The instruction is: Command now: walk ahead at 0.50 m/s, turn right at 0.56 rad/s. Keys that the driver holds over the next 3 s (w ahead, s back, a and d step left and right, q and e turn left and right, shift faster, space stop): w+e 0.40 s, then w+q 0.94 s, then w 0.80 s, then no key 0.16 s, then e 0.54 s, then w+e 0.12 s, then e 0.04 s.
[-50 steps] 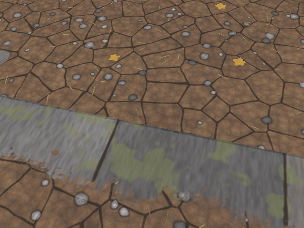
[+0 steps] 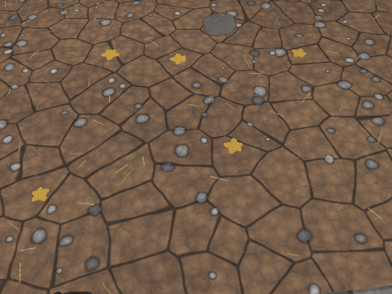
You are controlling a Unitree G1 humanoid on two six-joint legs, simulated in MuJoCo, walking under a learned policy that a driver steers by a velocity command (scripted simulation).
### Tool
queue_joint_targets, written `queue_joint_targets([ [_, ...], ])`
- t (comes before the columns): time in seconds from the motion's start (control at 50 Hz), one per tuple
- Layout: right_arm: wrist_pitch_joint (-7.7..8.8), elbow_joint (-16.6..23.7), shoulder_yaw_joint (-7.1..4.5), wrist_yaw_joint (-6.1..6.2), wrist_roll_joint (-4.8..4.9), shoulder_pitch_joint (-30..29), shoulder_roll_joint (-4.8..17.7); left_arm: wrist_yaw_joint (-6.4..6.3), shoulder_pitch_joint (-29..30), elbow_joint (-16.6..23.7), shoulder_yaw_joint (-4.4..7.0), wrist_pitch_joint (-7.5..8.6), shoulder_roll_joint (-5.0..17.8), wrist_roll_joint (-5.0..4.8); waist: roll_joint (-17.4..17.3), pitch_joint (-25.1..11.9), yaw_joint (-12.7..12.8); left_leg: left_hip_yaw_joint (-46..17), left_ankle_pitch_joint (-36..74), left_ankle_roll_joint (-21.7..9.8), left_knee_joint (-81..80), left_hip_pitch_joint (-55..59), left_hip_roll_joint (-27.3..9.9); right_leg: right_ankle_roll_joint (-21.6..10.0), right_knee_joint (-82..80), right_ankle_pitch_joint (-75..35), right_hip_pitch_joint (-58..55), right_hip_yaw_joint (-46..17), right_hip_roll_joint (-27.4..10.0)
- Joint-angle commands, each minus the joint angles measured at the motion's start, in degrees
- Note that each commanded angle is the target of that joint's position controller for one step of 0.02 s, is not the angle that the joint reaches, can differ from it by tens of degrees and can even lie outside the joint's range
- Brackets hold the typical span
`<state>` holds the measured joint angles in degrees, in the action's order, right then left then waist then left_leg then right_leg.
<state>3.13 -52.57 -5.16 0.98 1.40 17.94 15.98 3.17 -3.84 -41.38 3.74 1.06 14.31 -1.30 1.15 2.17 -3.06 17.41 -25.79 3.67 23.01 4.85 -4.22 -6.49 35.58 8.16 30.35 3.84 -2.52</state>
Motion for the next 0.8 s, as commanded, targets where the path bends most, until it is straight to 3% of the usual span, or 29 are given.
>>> queue_joint_targets([
  [0.02, 0.37, 5.2, -0.72, 0.29, -1.67, -2.7, 7.0, -1.99, -22.8, -2.1, 6.73, -0.45, 17.0, -0.38, 6.1, -12.9, 12.3, -2.1, 30.6, -3.9, 39.1, -23.2, -6.0, -7.5, -4.2, -1.3, -37.4, -13.8, -4.2],
  [0.04, 2.43, 8.7, 1.11, -0.20, -2.02, 0.1, 1.4, -1.70, -18.6, 0.1, 6.55, 0.53, 20.7, -0.26, 15.4, -19.9, 5.7, -13.5, -8.4, -1.2, 56.4, -44.3, 6.7, -18.9, -16.0, 12.5, -50.7, -49.0, -16.0],
  [0.06, 4.63, 9.4, 0.23, -0.97, 0.40, -6.3, 6.7, -1.03, -19.7, 0.6, 4.96, 1.42, 15.4, 0.15, 6.9, -20.3, 10.0, -22.9, -6.2, -2.7, 59.4, -50.4, 4.2, -17.0, -21.3, 14.3, -50.7, -50.3, -16.9],
  [0.08, 5.53, 10.5, 0.13, -1.28, 1.70, -9.0, 7.3, -0.97, -18.1, 0.3, 4.13, 2.19, 12.3, 0.37, 5.5, -13.2, 9.2, -22.0, -1.7, -4.3, 57.2, -53.5, 1.8, -14.6, -20.3, 10.2, -45.5, -41.7, -15.2],
  [0.1, 5.81, 9.7, 0.18, -0.79, 0.54, -9.0, 6.8, -0.97, -14.3, 0.8, 3.48, 2.63, 10.3, 0.16, 0.1, -8.5, 6.4, -22.1, 3.0, -4.9, 51.8, -50.4, -1.0, -12.1, -19.6, 3.1, -36.6, -34.0, -12.3],
  [0.12, 5.47, 9.0, -0.39, -0.33, -1.08, -8.7, 7.6, -1.20, -10.5, 1.6, 2.87, 2.76, 8.2, 0.40, 0.0, -6.9, 4.2, -22.3, 6.0, -4.7, 46.6, -45.8, -2.8, -10.5, -19.7, -2.6, -29.7, -28.6, -10.0],
  [0.14, 4.65, 8.7, -0.67, -0.43, -1.36, -7.5, 7.8, -1.52, -8.8, 2.6, 2.40, 2.75, 7.2, 0.91, 0.7, -6.2, 2.7, -22.5, 7.9, -4.4, 44.3, -42.2, -3.6, -10.1, -20.9, -5.7, -25.5, -26.0, -8.4],
  [0.2, 2.88, 9.6, -0.42, -0.32, -2.09, -8.7, 5.8, -2.50, -10.5, 2.5, 2.82, 3.19, 9.1, 0.58, 0.1, -4.9, 2.1, -21.2, 11.9, -1.9, 36.4, -40.3, -2.7, -10.6, -22.9, -12.4, -20.3, -22.3, -6.8],
  [0.26, 2.81, 12.0, 0.28, -0.35, -2.40, -15.9, 4.1, -3.76, -13.1, 1.8, 3.28, 3.02, 10.7, 0.20, 1.1, -2.6, 4.1, -20.6, 23.0, -0.5, 22.0, -40.1, -0.3, -8.4, -23.1, -12.1, -17.8, -18.6, -3.8],
  [0.3, 3.36, 12.5, 0.59, -1.12, -2.15, -18.2, 3.5, -4.10, -14.1, 1.8, 3.36, 2.77, 10.7, 0.48, 3.1, -3.1, 5.2, -20.4, 31.4, -0.7, 16.1, -36.5, 1.5, -6.8, -21.7, -10.3, -16.6, -17.4, -2.5],
  [0.34, 3.95, 13.4, 0.33, -1.85, -1.60, -20.6, 4.6, -4.29, -16.3, 1.0, 3.36, 2.80, 10.2, 0.11, 3.5, -2.5, 6.4, -22.1, 35.8, -1.4, 11.9, -36.7, 1.9, -6.1, -20.2, -5.9, -18.2, -19.5, -2.9],
  [0.4, 4.77, 15.4, 0.51, -2.93, -1.27, -24.7, 5.0, -4.67, -18.6, 0.2, 3.26, 2.39, 9.4, -0.24, 2.6, -0.9, 7.8, -23.3, 33.7, -2.6, 5.5, -39.4, 2.7, -6.0, -15.3, -1.0, -22.4, -23.7, -3.9],
  [0.44, 5.10, 14.8, 0.76, -3.90, -1.10, -23.6, 4.8, -5.27, -19.0, -0.3, 3.12, 1.95, 8.7, 0.12, 3.5, -1.1, 8.1, -23.4, 36.4, -3.0, 3.1, -37.3, 1.8, -5.5, -12.1, 1.2, -24.2, -24.0, -4.9],
  [0.5, 4.82, 14.3, 0.39, -4.02, -0.66, -20.7, 6.2, -5.23, -19.5, -0.9, 3.40, 1.52, 9.6, 0.45, 5.6, 0.2, 7.2, -21.7, 27.0, -5.2, 3.3, -35.5, 1.6, -4.6, -7.1, -7.9, -26.7, -25.0, -6.9],
  [0.52, 4.93, 13.3, -0.13, -3.73, -0.85, -17.1, 7.1, -4.88, -18.9, -0.8, 3.28, 1.55, 9.5, 0.39, 4.8, -1.3, 5.3, -20.0, 25.2, -6.8, 1.4, -31.0, 2.8, -3.7, -2.2, -15.7, -27.5, -23.5, -5.6],
  [0.54, 5.34, 11.8, -0.60, -3.56, -1.75, -14.1, 8.0, -4.23, -20.3, -0.5, 2.93, 1.59, 8.4, -0.02, 2.7, -5.6, 4.9, -17.8, 25.8, -8.2, 0.7, -22.7, 5.4, -2.5, 3.6, -24.4, -26.8, -20.5, -2.2],
  [0.56, 5.74, 10.8, -1.52, -3.67, -2.86, -6.9, 9.8, -3.90, -21.0, 0.3, 2.70, 1.63, 8.4, 0.06, -3.5, -12.6, 2.2, -29.0, 30.2, -13.4, 4.9, -5.0, -0.4, 1.8, 15.2, -23.5, -14.5, -15.1, 2.2],
  [0.58, 5.25, 8.2, -2.53, -3.61, -2.40, 4.7, 11.6, -3.91, -22.8, 0.0, 1.99, 2.30, 8.0, 0.08, -16.9, -21.2, -3.3, -47.9, 26.0, -22.3, 2.2, 11.3, -10.2, 7.1, 39.3, -5.3, -0.6, -9.1, 8.2],
  [0.6, 4.73, 7.2, -1.01, -4.20, -0.50, 4.6, 8.3, -3.91, -20.3, 1.9, 1.18, 3.05, 7.3, 1.20, -17.0, -19.0, -2.4, -56.5, 17.8, -20.8, -3.9, 11.5, -12.0, 6.1, 41.6, 21.5, 5.5, -11.8, 7.1],
  [0.62, 3.71, 7.1, -0.74, -4.45, 0.24, 4.1, 7.3, -3.83, -10.6, 3.5, 0.92, 3.71, 8.2, 3.02, -10.3, -10.2, -4.7, -47.9, 22.6, -17.0, -3.1, 1.6, -8.1, 5.6, 40.7, 23.9, 3.6, -10.7, 5.0],
  [0.64, 2.77, 4.4, -0.79, -4.56, 0.35, 10.9, 8.1, -4.39, 2.5, 4.8, 0.51, 5.24, 7.3, 6.36, -3.7, -2.7, -10.6, -31.7, 52.6, -13.0, 3.9, -6.1, -0.8, 5.5, 41.5, 30.0, 2.0, -7.4, 6.1],
  [0.66, 2.68, 5.2, 0.23, -3.93, -0.36, 6.0, 7.3, -4.38, -5.7, 7.0, 0.57, 6.16, 3.9, 4.30, -6.1, -4.9, -0.2, -39.2, 56.7, -16.0, 3.1, -1.3, -3.1, 6.7, 40.0, 24.6, 10.6, -7.7, 5.9],
  [0.68, 2.22, 7.5, -0.62, -3.32, -1.06, 0.6, 9.7, -4.27, -12.8, 6.7, 0.35, 6.31, 4.0, 1.30, -9.7, -9.0, 4.1, -52.8, 36.8, -21.1, -1.1, -0.3, -7.5, 8.0, 36.9, 21.8, 12.5, -9.0, 3.5],
  [0.7, 1.93, 9.0, -0.59, -2.98, -0.85, -1.9, 8.7, -4.32, -12.7, 6.3, 0.54, 5.78, 5.2, -0.10, -10.6, -8.8, 3.9, -58.6, 23.6, -22.3, -4.6, -3.1, -8.4, 8.1, 36.6, 22.5, 12.1, -9.7, 2.1],
  [0.72, 1.79, 10.0, -0.16, -3.08, -0.40, -3.3, 8.2, -4.67, -11.0, 6.8, 0.48, 5.07, 5.2, -0.11, -8.4, -7.5, 4.3, -59.4, 16.9, -22.4, -6.7, -6.9, -8.3, 7.8, 34.6, 24.2, 11.4, -9.6, 1.7],
  [0.76, 2.02, 11.2, -0.68, -2.43, -0.39, -3.9, 9.7, -5.07, -6.0, 8.4, 0.53, 5.23, 6.0, 1.53, -3.7, -3.4, 4.1, -55.9, 16.7, -21.7, -8.3, -14.6, -8.2, 6.9, 24.7, 19.8, 9.5, -9.8, 0.3],
  [0.8, 1.81, 10.3, -0.81, -0.89, -0.04, -1.2, 9.5, -4.40, -1.4, 9.0, 0.22, 6.03, 5.1, 2.82, -5.7, -4.2, 2.2, -47.9, 28.6, -18.7, -7.5, -16.5, -4.0, 7.4, 14.7, 4.9, 4.1, -9.0, 1.5],
])
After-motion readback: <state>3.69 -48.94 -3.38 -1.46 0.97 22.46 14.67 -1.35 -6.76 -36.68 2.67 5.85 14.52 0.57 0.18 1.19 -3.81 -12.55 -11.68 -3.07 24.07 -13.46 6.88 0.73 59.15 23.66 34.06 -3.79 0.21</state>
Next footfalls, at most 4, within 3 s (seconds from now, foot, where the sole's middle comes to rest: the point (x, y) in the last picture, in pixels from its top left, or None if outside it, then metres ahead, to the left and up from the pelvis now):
0.52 left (182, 281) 0.52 0.07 -0.79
0.98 right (252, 233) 0.67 -0.19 -0.79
1.48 left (170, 178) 0.94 0.10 -0.79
2.00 right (201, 113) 1.29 -0.04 -0.79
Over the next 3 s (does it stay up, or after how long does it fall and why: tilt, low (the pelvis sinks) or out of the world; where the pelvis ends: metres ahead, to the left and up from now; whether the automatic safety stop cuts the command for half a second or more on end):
stays up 1.34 0.05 -0.01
